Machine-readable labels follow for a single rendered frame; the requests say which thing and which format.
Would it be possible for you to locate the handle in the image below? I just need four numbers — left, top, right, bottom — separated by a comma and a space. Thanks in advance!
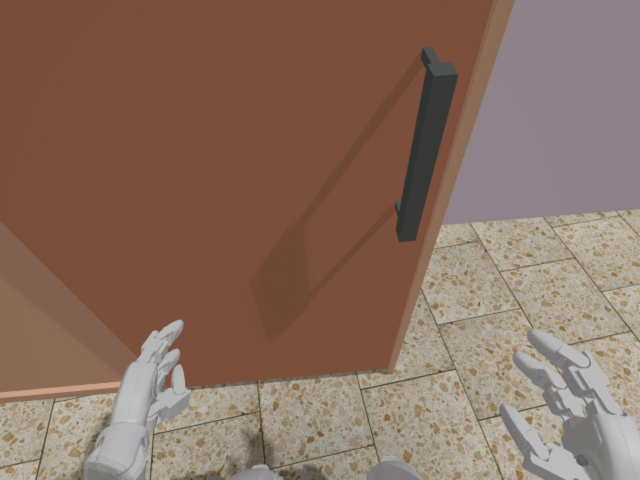
395, 47, 459, 242

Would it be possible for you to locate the right robot hand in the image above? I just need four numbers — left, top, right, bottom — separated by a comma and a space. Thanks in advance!
499, 328, 640, 480

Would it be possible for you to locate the left robot hand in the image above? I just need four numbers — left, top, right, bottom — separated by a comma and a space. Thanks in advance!
109, 320, 191, 432

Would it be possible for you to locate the left robot forearm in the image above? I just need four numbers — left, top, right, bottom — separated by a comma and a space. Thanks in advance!
83, 423, 149, 480

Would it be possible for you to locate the wardrobe door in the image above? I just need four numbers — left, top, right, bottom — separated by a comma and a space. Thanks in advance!
0, 0, 494, 388
0, 221, 138, 392

